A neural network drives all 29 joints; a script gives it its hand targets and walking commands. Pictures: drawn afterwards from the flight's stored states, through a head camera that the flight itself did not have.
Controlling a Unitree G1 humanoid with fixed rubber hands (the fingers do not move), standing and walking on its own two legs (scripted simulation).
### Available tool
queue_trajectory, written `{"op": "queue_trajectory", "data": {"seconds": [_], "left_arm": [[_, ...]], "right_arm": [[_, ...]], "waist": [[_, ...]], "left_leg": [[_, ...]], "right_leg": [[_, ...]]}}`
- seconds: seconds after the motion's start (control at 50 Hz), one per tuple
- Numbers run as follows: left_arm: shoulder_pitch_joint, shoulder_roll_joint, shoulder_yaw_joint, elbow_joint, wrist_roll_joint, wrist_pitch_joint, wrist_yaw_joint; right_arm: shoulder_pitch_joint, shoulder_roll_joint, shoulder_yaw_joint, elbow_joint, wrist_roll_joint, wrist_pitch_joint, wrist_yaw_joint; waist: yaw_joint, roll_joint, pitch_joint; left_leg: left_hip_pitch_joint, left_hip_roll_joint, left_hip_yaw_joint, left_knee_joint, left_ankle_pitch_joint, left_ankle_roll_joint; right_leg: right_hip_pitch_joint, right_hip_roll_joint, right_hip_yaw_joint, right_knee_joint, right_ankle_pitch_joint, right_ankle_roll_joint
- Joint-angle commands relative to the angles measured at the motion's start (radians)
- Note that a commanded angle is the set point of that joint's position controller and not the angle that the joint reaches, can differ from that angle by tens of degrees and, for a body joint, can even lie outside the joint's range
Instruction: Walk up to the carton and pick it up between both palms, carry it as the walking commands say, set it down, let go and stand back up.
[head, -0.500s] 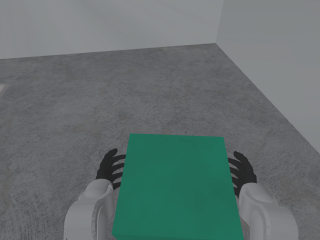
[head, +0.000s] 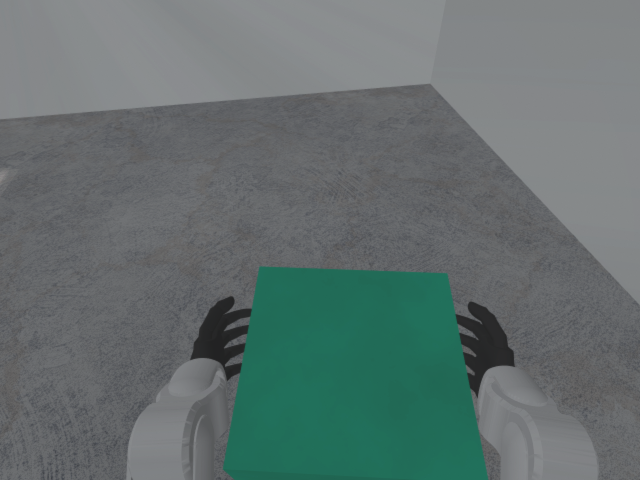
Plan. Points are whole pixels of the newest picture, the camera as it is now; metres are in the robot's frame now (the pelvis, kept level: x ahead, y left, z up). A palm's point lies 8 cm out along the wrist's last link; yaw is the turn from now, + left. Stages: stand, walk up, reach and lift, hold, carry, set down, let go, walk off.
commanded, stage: carry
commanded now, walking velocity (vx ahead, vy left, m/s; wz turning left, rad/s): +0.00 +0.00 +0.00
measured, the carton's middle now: (346, 397) +0.24 +0.00 +0.02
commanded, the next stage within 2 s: hold in 0.62 s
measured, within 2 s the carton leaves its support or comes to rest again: neither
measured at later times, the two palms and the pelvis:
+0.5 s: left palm (213, 363) +0.24 +0.15 +0.09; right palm (492, 371) +0.24 -0.15 +0.09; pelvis +0.00 +0.00 +0.00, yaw +0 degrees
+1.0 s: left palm (209, 365) +0.26 +0.16 +0.05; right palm (456, 358) +0.28 -0.13 +0.05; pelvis +0.02 -0.01 +0.01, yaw +2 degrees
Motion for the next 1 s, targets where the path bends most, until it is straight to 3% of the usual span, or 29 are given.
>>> {"op": "queue_trajectory", "data": {"seconds": [0.0, 0.6, 0.62, 0.64, 0.66, 0.68, 0.7, 0.72, 0.74, 0.78, 0.86, 0.98], "left_arm": [[-0.347, -0.695, -0.582, -0.085, -0.241, -0.015, -0.100], [-0.344, -0.684, -0.575, -0.076, -0.236, -0.030, -0.099], [-0.287, -0.333, -0.224, 0.275, 0.115, -0.166, -0.079], [-0.324, 0.003, 0.027, 0.626, 0.113, -0.258, -0.084], [-0.305, -0.012, -0.066, 0.583, 0.063, -0.362, -0.083], [-0.235, -0.125, -0.167, 0.442, 0.009, -0.439, -0.080], [-0.256, -0.232, -0.214, 0.370, -0.020, -0.477, -0.068], [-0.382, -0.284, -0.246, 0.306, -0.062, -0.500, -0.059], [-0.474, -0.319, -0.319, 0.254, -0.112, -0.518, -0.074], [-0.456, -0.323, -0.363, 0.219, -0.127, -0.531, -0.090], [-0.350, -0.278, -0.321, 0.338, -0.089, -0.509, -0.121], [-0.379, -0.296, -0.250, 0.468, -0.065, -0.495, -0.157]], "right_arm": [[-0.354, 0.696, 0.580, -0.089, 0.234, -0.014, 0.089], [-0.354, 0.687, 0.577, -0.081, 0.231, -0.029, 0.087], [-0.357, 0.336, 0.226, 0.270, -0.077, -0.164, 0.086], [-0.386, -0.015, 0.033, 0.621, -0.048, -0.256, 0.079], [-0.335, -0.021, 0.104, 0.546, -0.018, -0.350, 0.073], [-0.233, 0.106, 0.186, 0.465, 0.003, -0.412, 0.075], [-0.286, 0.206, 0.282, 0.406, 0.039, -0.451, 0.087], [-0.413, 0.233, 0.347, 0.360, 0.077, -0.482, 0.102], [-0.479, 0.254, 0.379, 0.302, 0.099, -0.511, 0.108], [-0.437, 0.285, 0.404, 0.277, 0.091, -0.537, 0.101], [-0.289, 0.281, 0.356, 0.387, 0.016, -0.510, 0.086], [-0.362, 0.316, 0.310, 0.455, -0.005, -0.475, 0.096]], "waist": [[0.000, 0.000, -0.177], [-0.003, 0.002, -0.182], [0.023, 0.010, 0.265], [0.032, 0.035, 0.258], [0.021, 0.021, 0.134], [0.010, 0.002, 0.029], [0.041, -0.012, -0.104], [0.059, -0.006, -0.215], [0.025, 0.012, -0.307], [0.009, 0.052, -0.328], [0.002, 0.045, -0.152], [0.024, -0.001, -0.051]], "left_leg": [[0.019, 0.097, -0.061, -0.116, 0.054, -0.002], [0.021, 0.097, -0.056, -0.112, 0.068, -0.004], [-0.007, -0.173, -0.163, -0.200, -0.267, 0.080], [-0.044, -0.152, -0.198, -0.226, -0.299, 0.080], [0.034, -0.150, -0.220, -0.186, -0.203, 0.062], [0.113, -0.142, -0.235, -0.163, -0.003, 0.041], [0.157, -0.149, -0.236, -0.153, 0.156, 0.036], [0.156, -0.152, -0.237, -0.161, 0.246, 0.034], [0.197, -0.155, -0.236, -0.156, 0.354, 0.028], [0.243, -0.166, -0.226, -0.170, 0.445, 0.018], [0.181, -0.178, -0.207, -0.238, 0.348, 0.018], [0.126, -0.175, -0.197, -0.270, 0.171, 0.035]], "right_leg": [[0.099, -0.085, 0.046, -0.063, 0.104, -0.049], [0.093, -0.084, 0.042, -0.057, 0.109, -0.051], [0.176, 0.146, 0.071, -0.153, -0.261, -0.095], [0.191, 0.145, 0.067, -0.139, -0.283, -0.109], [0.223, 0.135, 0.070, -0.139, -0.240, -0.104], [0.238, 0.126, 0.082, -0.143, -0.093, -0.084], [0.299, 0.142, 0.082, -0.131, 0.027, -0.071], [0.360, 0.171, 0.067, -0.103, 0.111, -0.072], [0.399, 0.183, 0.066, -0.094, 0.191, -0.070], [0.398, 0.181, 0.076, -0.115, 0.270, -0.069], [0.421, 0.170, 0.080, -0.179, 0.242, -0.069], [0.445, 0.168, 0.081, -0.213, 0.097, -0.061]]}}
